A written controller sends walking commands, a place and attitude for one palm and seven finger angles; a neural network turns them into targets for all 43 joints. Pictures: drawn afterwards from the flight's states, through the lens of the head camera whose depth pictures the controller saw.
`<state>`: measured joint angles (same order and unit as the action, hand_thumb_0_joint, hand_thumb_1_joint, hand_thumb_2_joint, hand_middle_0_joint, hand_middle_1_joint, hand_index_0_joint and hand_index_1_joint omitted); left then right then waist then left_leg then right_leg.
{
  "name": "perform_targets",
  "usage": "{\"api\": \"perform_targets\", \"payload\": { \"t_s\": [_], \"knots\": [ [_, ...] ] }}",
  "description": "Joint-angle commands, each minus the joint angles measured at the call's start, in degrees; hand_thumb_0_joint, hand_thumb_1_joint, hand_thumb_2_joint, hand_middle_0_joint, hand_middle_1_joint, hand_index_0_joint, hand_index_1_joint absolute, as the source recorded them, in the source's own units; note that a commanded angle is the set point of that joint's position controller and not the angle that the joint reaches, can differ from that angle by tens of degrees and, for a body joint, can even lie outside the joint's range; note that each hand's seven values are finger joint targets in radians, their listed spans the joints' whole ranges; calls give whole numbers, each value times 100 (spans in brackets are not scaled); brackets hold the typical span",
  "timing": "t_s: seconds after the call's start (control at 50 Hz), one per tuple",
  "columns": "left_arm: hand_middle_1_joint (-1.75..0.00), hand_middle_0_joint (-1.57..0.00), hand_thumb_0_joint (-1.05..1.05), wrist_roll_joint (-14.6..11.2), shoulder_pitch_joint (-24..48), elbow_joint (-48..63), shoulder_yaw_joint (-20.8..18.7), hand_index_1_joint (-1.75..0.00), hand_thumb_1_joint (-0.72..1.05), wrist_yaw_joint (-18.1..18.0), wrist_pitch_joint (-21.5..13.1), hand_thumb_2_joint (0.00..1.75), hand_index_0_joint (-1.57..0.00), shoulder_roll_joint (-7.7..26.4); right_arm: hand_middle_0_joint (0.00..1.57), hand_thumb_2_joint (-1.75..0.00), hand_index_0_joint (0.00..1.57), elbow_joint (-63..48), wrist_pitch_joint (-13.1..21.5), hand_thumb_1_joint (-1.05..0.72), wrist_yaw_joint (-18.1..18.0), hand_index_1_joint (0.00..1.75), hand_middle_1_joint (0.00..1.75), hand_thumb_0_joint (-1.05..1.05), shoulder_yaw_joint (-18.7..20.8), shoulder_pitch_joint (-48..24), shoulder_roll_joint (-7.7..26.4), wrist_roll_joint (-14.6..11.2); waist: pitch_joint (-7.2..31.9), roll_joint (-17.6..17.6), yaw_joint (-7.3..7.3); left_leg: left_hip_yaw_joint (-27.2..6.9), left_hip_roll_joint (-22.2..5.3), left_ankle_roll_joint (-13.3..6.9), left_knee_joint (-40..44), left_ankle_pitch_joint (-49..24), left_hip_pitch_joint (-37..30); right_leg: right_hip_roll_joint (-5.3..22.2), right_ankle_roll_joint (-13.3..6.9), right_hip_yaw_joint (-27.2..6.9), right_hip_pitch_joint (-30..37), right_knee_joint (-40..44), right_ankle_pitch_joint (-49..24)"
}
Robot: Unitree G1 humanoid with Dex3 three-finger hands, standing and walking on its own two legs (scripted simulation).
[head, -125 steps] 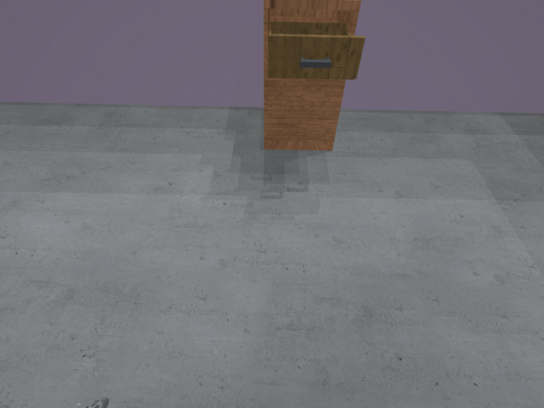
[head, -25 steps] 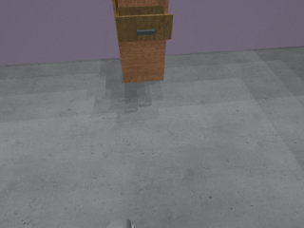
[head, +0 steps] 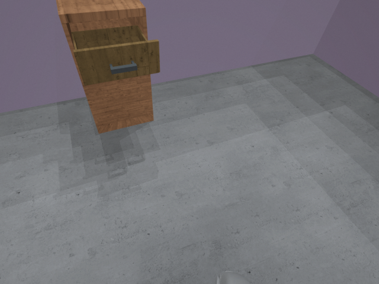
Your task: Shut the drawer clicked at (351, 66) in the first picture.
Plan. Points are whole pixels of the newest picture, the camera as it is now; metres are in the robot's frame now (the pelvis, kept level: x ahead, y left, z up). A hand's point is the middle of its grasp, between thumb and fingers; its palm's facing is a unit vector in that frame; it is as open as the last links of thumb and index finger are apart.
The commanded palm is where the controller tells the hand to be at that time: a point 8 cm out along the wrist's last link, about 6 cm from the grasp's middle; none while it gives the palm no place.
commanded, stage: walk to a spot facing it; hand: left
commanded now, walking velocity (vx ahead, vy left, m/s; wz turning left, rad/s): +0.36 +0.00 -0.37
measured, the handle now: (123, 66) +0.97 +0.36 -0.09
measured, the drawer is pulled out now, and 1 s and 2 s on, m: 0.29 0.29 0.29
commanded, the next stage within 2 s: turn to face it in 1.04 s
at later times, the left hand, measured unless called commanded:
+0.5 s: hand (152, 218) +0.32 +0.12 -0.16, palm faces -0.11 -0.97 -0.21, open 7.1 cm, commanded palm none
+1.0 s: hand (155, 173) +0.47 +0.14 -0.17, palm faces -0.18 -0.97 -0.13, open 7.4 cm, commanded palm none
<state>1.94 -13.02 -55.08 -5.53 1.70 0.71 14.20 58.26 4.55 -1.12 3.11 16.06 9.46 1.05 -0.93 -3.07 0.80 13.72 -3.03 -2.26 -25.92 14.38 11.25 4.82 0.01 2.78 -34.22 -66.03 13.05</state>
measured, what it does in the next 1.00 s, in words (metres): walks ahead, turning right: right foot, then left foot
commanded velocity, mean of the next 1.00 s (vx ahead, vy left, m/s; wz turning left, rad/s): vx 0.35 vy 0.00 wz -0.29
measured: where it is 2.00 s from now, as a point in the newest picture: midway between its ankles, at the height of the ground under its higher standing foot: (214, 218)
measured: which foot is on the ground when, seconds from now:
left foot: down 0.00-0.28, up 0.30-0.68, down 0.70-1.00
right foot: up 0.00-0.26, down 0.28-0.70, up 0.72-1.00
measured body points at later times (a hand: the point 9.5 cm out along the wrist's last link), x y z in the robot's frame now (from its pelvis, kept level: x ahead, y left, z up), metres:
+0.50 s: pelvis +0.21 -0.05 +0.00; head +0.22 -0.05 +0.45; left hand +0.32 +0.17 -0.15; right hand +0.16 -0.27 -0.16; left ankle +0.24 +0.08 -0.67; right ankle +0.20 -0.14 -0.74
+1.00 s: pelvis +0.42 -0.03 +0.01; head +0.43 -0.01 +0.45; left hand +0.48 +0.19 -0.16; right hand +0.34 -0.24 -0.14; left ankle +0.40 +0.06 -0.74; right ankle +0.44 -0.19 -0.65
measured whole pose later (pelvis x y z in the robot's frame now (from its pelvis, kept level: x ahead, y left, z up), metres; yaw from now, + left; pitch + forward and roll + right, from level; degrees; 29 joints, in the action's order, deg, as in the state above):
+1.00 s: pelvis +0.42 -0.03 +0.01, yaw -16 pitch -1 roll +0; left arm 1.8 -16.4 -60.4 -4.7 1.6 1.6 9.7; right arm 61.7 4.3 -1.0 2.1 20.5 6.9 0.7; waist -1.6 -2.4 1.2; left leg 17.6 -3.5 -1.7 -20.5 15.7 3.2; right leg 6.8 1.5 2.9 -35.9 -63.1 8.5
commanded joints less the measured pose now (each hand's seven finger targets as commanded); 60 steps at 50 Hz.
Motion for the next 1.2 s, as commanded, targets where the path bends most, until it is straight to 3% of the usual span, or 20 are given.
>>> {"api": "perform_targets", "payload": {
  "t_s": [0.0,0.16,0.22,0.24,0.26,0.28,0.34,0.4,0.56,0.64,0.66,0.68,0.7,0.74,0.78,0.84,0.98,1.12,1.16,1.18],
  "knots": [
    [-30,-20,0,53,180,381,108,-30,90,96,-12,90,-20,-178,20,-90,20,-110,145,-90,-1,30,30,0,95,545,689,25,-462,671,-77,-1097,-1648,-603,1737,-305,-195,332,105,-178,-416,958,-498],
    [-30,-20,0,-1,1378,653,215,-30,90,97,-127,90,-20,-159,20,-90,20,235,20,-90,26,30,30,0,76,1270,892,104,-498,954,-486,-401,-1724,-453,1057,-2135,-1131,-58,-158,414,299,2800,11],
    [-30,-20,0,20,83,215,137,-30,90,47,-247,90,-20,122,20,-90,20,240,-29,-90,39,30,30,0,61,1106,975,50,260,727,182,99,-1388,-130,-878,-3707,-818,-565,-408,814,2452,3665,-156],
    [-30,-20,0,33,-750,-50,6,-30,90,-14,-330,90,-20,577,20,-90,20,171,-21,-90,100,30,30,0,30,1101,841,-23,858,89,561,253,-1171,117,-2329,-2727,491,160,-706,-32,4177,3757,-199],
    [-30,-20,0,-39,-1512,-212,-164,-30,90,-97,-374,90,-20,1287,20,-90,20,-47,14,-90,93,30,30,0,-59,1186,459,-90,1634,-1176,677,172,-256,452,-4206,1610,2296,1963,-1437,-2758,5647,4247,-859],
    [-30,-20,0,-157,-1547,-244,-176,-30,90,-150,-322,90,-20,1409,20,-90,20,-178,1,-90,56,30,30,0,-6,628,717,-99,1466,-553,752,-657,-292,318,-5006,1881,2643,2183,-1699,-3133,5161,4691,-1174],
    [-30,-20,0,-139,-384,-66,51,-30,90,-201,-369,90,-20,605,20,-90,20,-51,-126,-90,78,30,30,0,34,330,485,20,19,86,121,-1151,-811,346,-4749,567,2432,1438,-1147,-1631,2880,5162,-603],
    [-30,-20,0,-70,-121,-109,125,-30,90,-233,-460,90,-20,295,20,-90,20,156,-280,-90,111,30,30,0,30,874,240,60,-61,-197,-310,-987,-800,455,-3884,316,1806,1045,-988,-758,2023,5384,-699],
    [-30,-20,0,-51,-572,-317,94,-30,90,-179,-476,90,-20,438,20,-90,20,-359,-179,-90,278,30,30,0,37,-354,241,50,-411,-419,12,-706,-514,400,-1544,-48,1555,955,-979,-826,2232,5441,206],
    [-30,-20,0,-75,-571,-392,83,-30,90,-171,-426,90,-20,494,20,-90,20,-258,-93,-90,240,30,30,0,69,50,495,55,-402,54,-341,-409,-203,300,-527,-134,-25,696,-741,-589,1776,4547,-143],
    [-30,-20,0,-92,-531,-328,107,-30,90,-149,-421,90,-20,359,20,-90,20,-46,-51,-90,177,30,30,0,141,799,829,80,-34,676,-662,-917,-490,137,-80,175,-1097,303,-541,-270,1355,3259,-564],
    [-30,-20,0,-146,-657,-208,155,-30,90,-96,-406,90,-20,-13,20,-90,20,113,-21,-90,123,30,30,0,310,1563,1546,164,453,2252,-842,-2885,-1954,-360,661,718,-2027,-398,-213,387,281,1302,823],
    [-30,-20,0,-95,-364,-38,164,-30,90,-114,-429,90,-20,110,20,-90,20,181,-64,-90,73,30,30,0,285,1840,1617,137,441,2395,-944,-3894,-2578,-645,1404,1094,-2009,-555,-206,3,-354,15,1945],
    [-30,-20,0,-69,-21,-120,108,-30,90,-73,-387,90,-20,108,20,-90,20,-12,-50,-90,20,30,30,0,131,982,1087,73,-353,1028,-599,-3205,-2396,-610,1589,1238,-849,17,-244,-404,-624,-773,997],
    [-30,-20,0,-23,-465,-367,119,-30,90,-21,-279,90,-20,-63,20,-90,20,-95,42,-90,6,30,30,0,19,395,670,44,-481,836,-159,-1925,-1901,-239,1630,457,-218,199,-133,-386,-182,-550,274],
    [-30,-20,0,-11,-766,-446,113,-30,90,-34,-102,90,-20,-257,20,-90,20,-51,106,-90,-20,30,30,0,3,422,557,-7,-389,975,5,-916,-1612,-210,1669,-559,-209,208,17,-278,-126,-334,-190],
    [-30,-20,0,-19,162,41,54,-30,90,38,-14,90,-20,-337,20,-90,20,160,83,-90,-40,30,30,0,62,929,512,-24,-692,901,-142,-241,-1683,-376,1595,-1507,-814,341,195,134,-808,891,-687],
    [-30,-20,0,-41,914,349,100,-30,90,54,-98,90,-20,-360,20,-90,20,271,-54,-90,-49,30,30,0,122,1218,601,62,-809,1080,-359,310,-1788,-339,802,-3297,-1262,-80,-153,594,-69,2486,-247],
    [-30,-20,0,-12,139,110,128,-30,90,-26,-209,90,-20,-263,20,-90,20,325,-74,-90,-51,30,30,0,101,1112,700,45,-213,1058,-20,304,-1701,-261,-248,-4491,-1195,-403,-315,755,1258,2970,-238],
    [-30,-20,0,9,-643,-136,101,-30,90,-82,-281,90,-20,-95,20,-90,20,325,-84,-90,-29,30,30,0,86,996,709,0,291,811,363,353,-1474,-78,-1193,-4339,-843,-481,-322,819,2422,3496,-879]
  ]
}}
